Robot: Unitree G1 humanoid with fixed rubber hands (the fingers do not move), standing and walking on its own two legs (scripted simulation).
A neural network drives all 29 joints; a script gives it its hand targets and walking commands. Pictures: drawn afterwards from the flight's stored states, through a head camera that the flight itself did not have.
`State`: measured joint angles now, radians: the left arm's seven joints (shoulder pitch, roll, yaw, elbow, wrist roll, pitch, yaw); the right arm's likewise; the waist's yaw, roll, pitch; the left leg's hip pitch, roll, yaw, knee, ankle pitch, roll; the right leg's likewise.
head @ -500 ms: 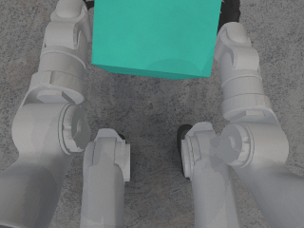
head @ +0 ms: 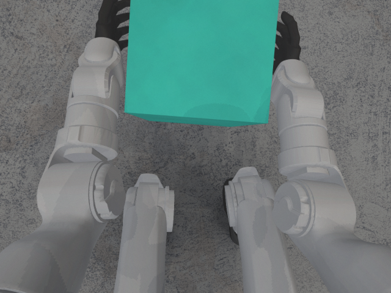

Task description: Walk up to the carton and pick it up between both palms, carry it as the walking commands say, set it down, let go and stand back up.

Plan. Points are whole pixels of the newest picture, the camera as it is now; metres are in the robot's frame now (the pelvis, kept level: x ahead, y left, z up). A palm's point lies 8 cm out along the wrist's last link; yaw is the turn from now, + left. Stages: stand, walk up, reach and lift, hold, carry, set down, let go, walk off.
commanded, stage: reach and lift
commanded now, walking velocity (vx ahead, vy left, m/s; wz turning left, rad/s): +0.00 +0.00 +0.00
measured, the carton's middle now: (198, 48) +0.56 -0.01 -0.18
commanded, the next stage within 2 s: none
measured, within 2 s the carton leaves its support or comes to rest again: neither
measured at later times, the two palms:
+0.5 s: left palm (94, 27) +0.52 +0.14 -0.02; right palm (311, 57) +0.49 -0.16 -0.03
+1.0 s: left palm (63, 11) +0.50 +0.14 +0.05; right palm (348, 48) +0.47 -0.16 +0.05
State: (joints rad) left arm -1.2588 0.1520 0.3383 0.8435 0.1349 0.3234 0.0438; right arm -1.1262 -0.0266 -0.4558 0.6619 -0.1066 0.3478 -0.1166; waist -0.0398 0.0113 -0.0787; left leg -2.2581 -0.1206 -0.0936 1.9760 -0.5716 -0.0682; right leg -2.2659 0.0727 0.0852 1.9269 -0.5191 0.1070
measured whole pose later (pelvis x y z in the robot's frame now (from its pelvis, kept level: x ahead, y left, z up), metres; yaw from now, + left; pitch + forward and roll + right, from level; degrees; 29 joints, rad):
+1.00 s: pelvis +0.01 +0.00 +0.11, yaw +1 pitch +45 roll -2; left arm -1.05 0.05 0.40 0.83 0.24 0.35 0.02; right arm -0.91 0.06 -0.52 0.62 -0.21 0.38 -0.06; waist -0.05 0.03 -0.25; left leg -1.89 -0.13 -0.13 1.62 -0.51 -0.05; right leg -1.88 0.08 0.10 1.57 -0.47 0.10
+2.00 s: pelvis +0.05 +0.00 +0.24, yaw +2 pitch +33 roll -1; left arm -0.70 -0.05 0.36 0.74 0.23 0.31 0.01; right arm -0.58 0.12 -0.43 0.57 -0.21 0.36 -0.05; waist -0.05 0.02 -0.27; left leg -1.28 -0.11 -0.14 1.14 -0.43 -0.03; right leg -1.29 0.07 0.13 1.11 -0.40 0.07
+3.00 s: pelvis +0.08 +0.00 +0.34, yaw +2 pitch +10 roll +0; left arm -0.44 -0.10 0.31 0.56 0.29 0.45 -0.04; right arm -0.35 0.18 -0.34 0.41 -0.28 0.51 -0.02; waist -0.06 0.00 -0.11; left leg -0.48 -0.07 -0.16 0.56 -0.25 -0.01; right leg -0.50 0.03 0.14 0.54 -0.22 0.04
